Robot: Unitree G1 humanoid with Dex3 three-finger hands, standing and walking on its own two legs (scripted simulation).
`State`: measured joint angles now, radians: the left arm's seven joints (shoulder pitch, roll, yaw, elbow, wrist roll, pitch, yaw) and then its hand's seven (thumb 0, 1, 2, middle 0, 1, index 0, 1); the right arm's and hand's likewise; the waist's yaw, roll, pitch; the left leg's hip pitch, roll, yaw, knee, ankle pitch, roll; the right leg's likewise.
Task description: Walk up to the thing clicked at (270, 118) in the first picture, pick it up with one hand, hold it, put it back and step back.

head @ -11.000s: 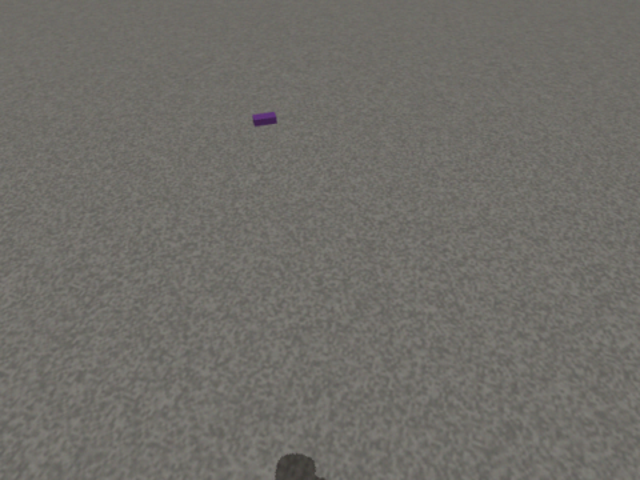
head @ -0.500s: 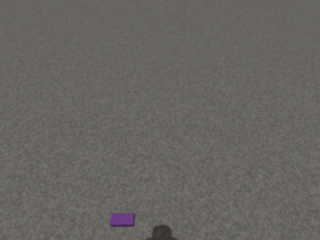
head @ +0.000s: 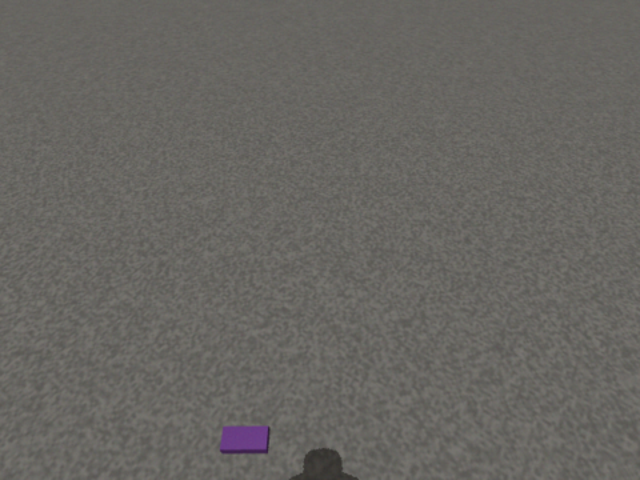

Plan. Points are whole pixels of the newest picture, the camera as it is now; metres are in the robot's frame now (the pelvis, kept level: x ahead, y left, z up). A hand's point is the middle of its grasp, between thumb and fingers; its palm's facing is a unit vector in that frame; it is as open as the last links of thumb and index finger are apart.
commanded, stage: stand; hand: left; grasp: from above
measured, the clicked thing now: (245, 439) +0.41 +0.24 -0.76
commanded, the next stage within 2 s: rise first in 0.74 s
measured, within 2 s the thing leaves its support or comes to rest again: neither
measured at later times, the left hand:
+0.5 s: hand out of the picture +0.07 +0.25 -0.16, palm faces -0.03 -0.94 -0.35, open 7.4 cm
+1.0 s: hand out of the picture +0.13 +0.25 -0.16, palm faces +0.03 -0.95 -0.33, open 7.7 cm
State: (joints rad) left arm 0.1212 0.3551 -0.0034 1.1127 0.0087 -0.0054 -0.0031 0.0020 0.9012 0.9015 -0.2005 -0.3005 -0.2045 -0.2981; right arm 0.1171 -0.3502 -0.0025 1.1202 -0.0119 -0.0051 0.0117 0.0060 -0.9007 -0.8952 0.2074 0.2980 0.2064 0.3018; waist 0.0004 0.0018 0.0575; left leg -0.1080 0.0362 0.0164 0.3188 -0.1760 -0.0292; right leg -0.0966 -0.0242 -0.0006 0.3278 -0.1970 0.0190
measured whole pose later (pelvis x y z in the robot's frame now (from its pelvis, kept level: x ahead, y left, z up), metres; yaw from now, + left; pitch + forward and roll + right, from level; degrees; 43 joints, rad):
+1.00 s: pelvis -0.01 +0.00 -0.01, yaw +1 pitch +3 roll +0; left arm -0.02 0.32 0.09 1.08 0.03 -0.02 -0.01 0.00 0.75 0.90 -0.24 -0.44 -0.23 -0.45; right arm 0.18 -0.31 -0.01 0.89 0.03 -0.04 -0.03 0.01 -0.91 -0.90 0.20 0.30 0.20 0.30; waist -0.01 0.00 0.05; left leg -0.31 0.03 -0.01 0.49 -0.23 -0.03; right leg -0.29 -0.03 -0.02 0.49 -0.26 0.02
